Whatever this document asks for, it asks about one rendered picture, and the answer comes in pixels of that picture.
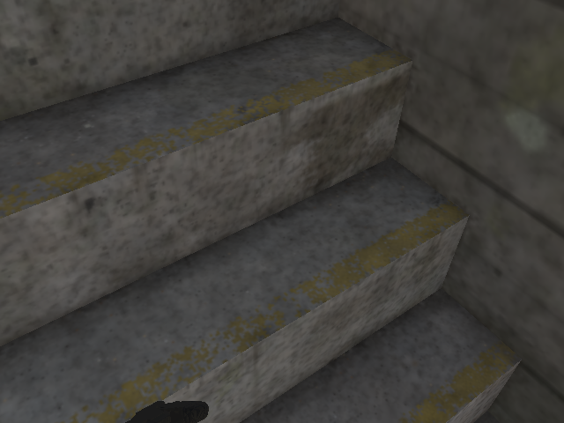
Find left robot hand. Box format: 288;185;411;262
125;401;209;423

